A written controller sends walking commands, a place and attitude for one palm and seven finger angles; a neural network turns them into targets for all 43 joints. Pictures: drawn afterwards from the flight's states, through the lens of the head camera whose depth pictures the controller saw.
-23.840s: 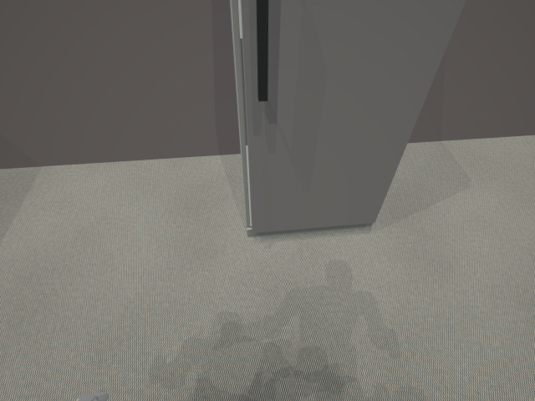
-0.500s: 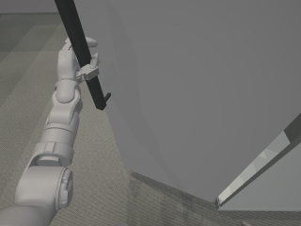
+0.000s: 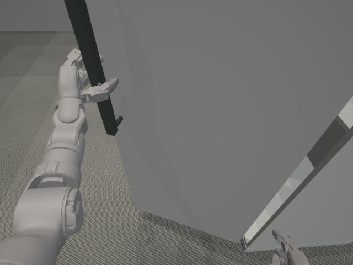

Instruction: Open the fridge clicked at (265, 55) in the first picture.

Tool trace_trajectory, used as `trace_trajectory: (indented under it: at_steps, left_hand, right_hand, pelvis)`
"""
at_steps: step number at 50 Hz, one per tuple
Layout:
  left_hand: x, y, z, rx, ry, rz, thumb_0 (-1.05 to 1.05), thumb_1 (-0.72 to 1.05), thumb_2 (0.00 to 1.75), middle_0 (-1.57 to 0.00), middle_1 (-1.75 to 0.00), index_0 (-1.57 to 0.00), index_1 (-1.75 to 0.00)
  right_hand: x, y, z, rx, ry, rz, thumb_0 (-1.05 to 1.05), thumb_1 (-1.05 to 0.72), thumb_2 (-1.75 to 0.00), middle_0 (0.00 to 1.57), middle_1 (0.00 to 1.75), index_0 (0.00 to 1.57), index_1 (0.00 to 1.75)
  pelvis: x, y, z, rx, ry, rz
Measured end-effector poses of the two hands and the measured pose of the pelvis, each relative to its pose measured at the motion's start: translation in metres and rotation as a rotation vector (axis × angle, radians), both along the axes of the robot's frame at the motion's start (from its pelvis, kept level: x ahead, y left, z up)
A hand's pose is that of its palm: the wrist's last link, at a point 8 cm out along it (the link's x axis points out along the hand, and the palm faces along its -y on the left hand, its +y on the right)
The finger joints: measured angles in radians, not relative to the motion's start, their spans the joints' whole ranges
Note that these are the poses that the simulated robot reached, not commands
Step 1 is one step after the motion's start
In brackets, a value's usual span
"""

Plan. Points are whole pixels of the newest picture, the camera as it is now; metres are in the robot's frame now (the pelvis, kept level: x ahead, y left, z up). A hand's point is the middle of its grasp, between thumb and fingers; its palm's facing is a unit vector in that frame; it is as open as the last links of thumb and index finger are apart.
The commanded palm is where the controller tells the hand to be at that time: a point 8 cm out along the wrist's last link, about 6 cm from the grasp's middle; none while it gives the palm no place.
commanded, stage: loosen the grip on the handle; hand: left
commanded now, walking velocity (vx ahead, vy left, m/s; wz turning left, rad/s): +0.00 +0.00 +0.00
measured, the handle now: (95, 48) +0.50 +0.19 +0.26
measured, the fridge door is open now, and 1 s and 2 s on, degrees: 67 68 68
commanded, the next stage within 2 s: slip the hand off the handle in 0.36 s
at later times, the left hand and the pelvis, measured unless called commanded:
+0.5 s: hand (94, 91) +0.46 +0.20 +0.17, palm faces +0.26 -0.96 -0.12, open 14.5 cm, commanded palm +0.42 +0.26 +0.17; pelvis +0.03 +0.02 +0.00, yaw -1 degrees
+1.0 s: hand (66, 91) +0.46 +0.27 +0.17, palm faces +0.28 -0.95 -0.14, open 14.7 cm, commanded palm +0.43 +0.32 +0.17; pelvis +0.04 +0.01 +0.00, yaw +1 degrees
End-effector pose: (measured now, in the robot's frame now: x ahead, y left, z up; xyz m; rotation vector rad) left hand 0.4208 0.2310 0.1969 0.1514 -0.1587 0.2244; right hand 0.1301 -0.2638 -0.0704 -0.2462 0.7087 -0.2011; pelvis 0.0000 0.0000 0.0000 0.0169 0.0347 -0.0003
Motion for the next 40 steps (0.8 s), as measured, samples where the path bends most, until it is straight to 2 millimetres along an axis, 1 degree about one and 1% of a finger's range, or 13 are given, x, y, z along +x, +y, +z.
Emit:
trace_trajectory:
  at_steps: [3,6,8,12,16,20,24,29,33,36,40]
  left_hand:
    - [-0.001,0.000,-0.003,0.005,-0.028,-0.005,-0.03,0.06,0.49,-0.45,-1.40,-0.39,-1.35]
    - [0.002,0.000,-0.011,0.017,-0.015,-0.011,-0.01,-0.16,0.39,-0.44,-1.38,-0.38,-1.34]
    - [0.004,0.001,-0.017,0.020,0.001,-0.008,-0.01,-0.27,0.33,-0.42,-1.36,-0.38,-1.33]
    - [0.012,0.008,-0.025,0.009,0.004,0.011,0.00,-0.42,0.26,-0.38,-1.31,-0.36,-1.29]
    - [0.014,0.011,-0.027,0.013,-0.017,0.005,-0.01,-0.49,0.23,-0.37,-1.28,-0.33,-1.24]
    - [0.010,0.013,-0.025,-0.002,-0.037,0.002,-0.01,-0.53,0.21,-0.34,-1.24,-0.29,-1.20]
    - [0.003,0.015,-0.022,0.001,-0.045,0.012,-0.01,-0.54,0.20,-0.30,-1.20,-0.27,-1.17]
    - [0.002,0.035,-0.028,0.001,0.007,0.057,-0.01,-0.55,0.20,-0.27,-1.17,-0.26,-1.16]
    - [-0.002,0.050,-0.024,0.010,-0.010,0.069,-0.01,-0.55,0.20,-0.26,-1.16,-0.26,-1.15]
    - [-0.002,0.057,-0.020,0.010,-0.020,0.061,-0.01,-0.55,0.20,-0.26,-1.16,-0.26,-1.15]
    - [-0.001,0.066,-0.020,0.005,-0.009,0.050,-0.01,-0.55,0.20,-0.25,-1.15,-0.26,-1.15]
  right_hand:
    - [-0.013,0.003,-0.005,0.000,0.039,-0.006,0.01,-0.90,-0.90,0.20,0.30,0.21,0.30]
    - [-0.028,0.008,-0.013,0.003,0.102,-0.013,0.01,-0.90,-0.90,0.20,0.30,0.21,0.30]
    - [-0.037,0.012,-0.019,0.009,0.144,-0.022,0.01,-0.90,-0.90,0.20,0.30,0.21,0.30]
    - [-0.050,0.020,-0.028,0.021,0.214,-0.043,0.01,-0.90,-0.90,0.20,0.30,0.21,0.30]
    - [-0.051,0.027,-0.033,0.039,0.248,-0.058,0.02,-0.90,-0.90,0.20,0.30,0.21,0.30]
    - [-0.041,0.031,-0.034,0.052,0.249,-0.057,0.02,-0.90,-0.90,0.20,0.30,0.21,0.30]
    - [-0.019,0.031,-0.032,0.055,0.217,-0.038,0.02,-0.90,-0.90,0.20,0.30,0.21,0.30]
    - [0.011,0.028,-0.024,0.035,0.165,-0.014,0.02,-0.90,-0.90,0.20,0.30,0.21,0.30]
    - [0.029,0.024,-0.018,0.013,0.128,0.004,0.01,-0.90,-0.90,0.20,0.30,0.21,0.30]
    - [0.037,0.021,-0.016,-0.002,0.125,0.018,0.01,-0.90,-0.90,0.20,0.30,0.21,0.30]
    - [0.038,0.018,-0.017,-0.010,0.136,0.021,0.01,-0.90,-0.90,0.20,0.30,0.21,0.30]
  pelvis:
    - [-0.001,0.003,-0.001,0.000,0.006,-0.003]
    - [-0.001,0.006,-0.001,-0.004,0.012,0.001]
    - [0.001,0.008,-0.001,-0.007,0.017,0.000]
    - [0.009,0.012,0.000,-0.010,0.029,-0.007]
    - [0.019,0.015,0.001,-0.012,0.037,-0.016]
    - [0.028,0.017,0.003,-0.014,0.033,-0.018]
    - [0.034,0.016,0.003,-0.015,0.029,-0.014]
    - [0.036,0.013,0.003,-0.016,0.032,-0.003]
    - [0.037,0.010,0.002,-0.018,0.035,0.009]
    - [0.037,0.009,0.002,-0.021,0.039,0.019]
    - [0.038,0.008,0.001,-0.023,0.046,0.026]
